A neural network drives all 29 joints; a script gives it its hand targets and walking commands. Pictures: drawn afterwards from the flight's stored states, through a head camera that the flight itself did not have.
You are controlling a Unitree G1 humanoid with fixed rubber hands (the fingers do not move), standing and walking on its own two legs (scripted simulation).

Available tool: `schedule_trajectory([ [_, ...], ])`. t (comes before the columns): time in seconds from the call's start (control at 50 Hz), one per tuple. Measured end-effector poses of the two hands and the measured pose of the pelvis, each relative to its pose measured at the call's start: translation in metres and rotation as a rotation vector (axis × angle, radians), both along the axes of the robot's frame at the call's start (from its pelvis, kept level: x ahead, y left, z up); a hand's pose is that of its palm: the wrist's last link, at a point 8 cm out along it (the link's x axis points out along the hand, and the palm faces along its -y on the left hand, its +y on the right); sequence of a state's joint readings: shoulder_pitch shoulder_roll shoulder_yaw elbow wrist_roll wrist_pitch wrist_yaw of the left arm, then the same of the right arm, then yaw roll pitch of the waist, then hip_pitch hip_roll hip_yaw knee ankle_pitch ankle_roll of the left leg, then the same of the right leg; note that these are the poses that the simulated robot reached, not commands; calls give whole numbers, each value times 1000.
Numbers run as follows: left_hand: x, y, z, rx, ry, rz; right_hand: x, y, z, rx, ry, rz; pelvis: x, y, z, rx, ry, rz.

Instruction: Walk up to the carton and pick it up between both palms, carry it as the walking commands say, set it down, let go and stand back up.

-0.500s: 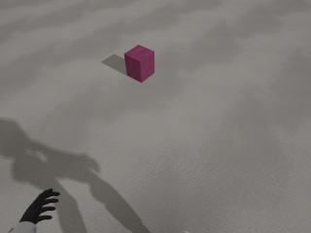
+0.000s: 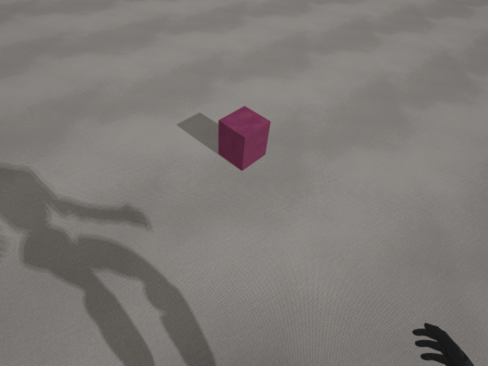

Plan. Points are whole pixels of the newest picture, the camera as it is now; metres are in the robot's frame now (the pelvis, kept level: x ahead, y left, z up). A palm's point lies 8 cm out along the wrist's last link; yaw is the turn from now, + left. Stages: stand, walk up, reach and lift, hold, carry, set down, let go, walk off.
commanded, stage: walk up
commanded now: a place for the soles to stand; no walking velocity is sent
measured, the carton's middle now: (243, 138) +1.41 -0.01 -0.64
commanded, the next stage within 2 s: none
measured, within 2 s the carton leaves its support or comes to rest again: neither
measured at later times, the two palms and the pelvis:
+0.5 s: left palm (107, 247) +0.35 +0.28 -0.05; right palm (442, 285) +0.32 -0.39 -0.09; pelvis +0.25 -0.06 +0.01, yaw +1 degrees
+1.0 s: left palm (140, 172) +0.58 +0.28 -0.08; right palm (417, 195) +0.53 -0.41 -0.06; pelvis +0.47 -0.05 +0.00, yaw -1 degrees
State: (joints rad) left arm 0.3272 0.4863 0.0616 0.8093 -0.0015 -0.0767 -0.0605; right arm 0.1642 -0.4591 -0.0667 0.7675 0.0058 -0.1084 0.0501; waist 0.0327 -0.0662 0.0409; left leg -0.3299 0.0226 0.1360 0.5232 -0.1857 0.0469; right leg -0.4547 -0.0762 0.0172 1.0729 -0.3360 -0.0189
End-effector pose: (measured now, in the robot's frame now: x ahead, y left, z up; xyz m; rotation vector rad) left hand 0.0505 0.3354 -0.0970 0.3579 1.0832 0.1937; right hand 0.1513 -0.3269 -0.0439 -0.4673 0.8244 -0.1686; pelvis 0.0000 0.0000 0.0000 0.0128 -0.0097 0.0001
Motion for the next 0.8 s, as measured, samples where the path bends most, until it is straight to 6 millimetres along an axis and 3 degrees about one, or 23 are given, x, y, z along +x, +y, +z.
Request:
schedule_trajectory([
  [0.08,69,-6,11,-7,-13,-68,-11,-18,-1,-12,73,-78,38,-2,7,7,-3,-16],
  [0.18,169,-23,27,4,-81,-136,-18,-47,-12,-13,175,-172,89,-14,8,18,-9,-20],
  [0.28,272,-55,38,36,-191,-185,8,-76,-37,-2,246,-209,148,-40,-5,25,-9,-14],
  [0.32,298,-63,41,59,-236,-180,31,-80,-48,10,261,-197,166,-49,-10,13,-11,-14],
  [0.38,309,-69,46,67,-237,-142,75,-77,-53,38,252,-164,192,-56,-6,0,-15,-7],
  [0.48,300,-63,48,76,-165,-58,150,-69,-47,68,242,-78,237,-62,5,-20,-9,11],
  [0.62,294,-40,30,68,-34,35,272,-52,-28,57,163,7,305,-56,5,-39,-10,30],
  [0.72,329,-28,1,39,11,48,357,-40,-16,-12,54,46,357,-39,-10,-30,-9,31],
  [0.8,380,-35,-6,12,5,17,380,-42,-4,-27,19,-2,389,-36,-6,-8,-10,14],
])
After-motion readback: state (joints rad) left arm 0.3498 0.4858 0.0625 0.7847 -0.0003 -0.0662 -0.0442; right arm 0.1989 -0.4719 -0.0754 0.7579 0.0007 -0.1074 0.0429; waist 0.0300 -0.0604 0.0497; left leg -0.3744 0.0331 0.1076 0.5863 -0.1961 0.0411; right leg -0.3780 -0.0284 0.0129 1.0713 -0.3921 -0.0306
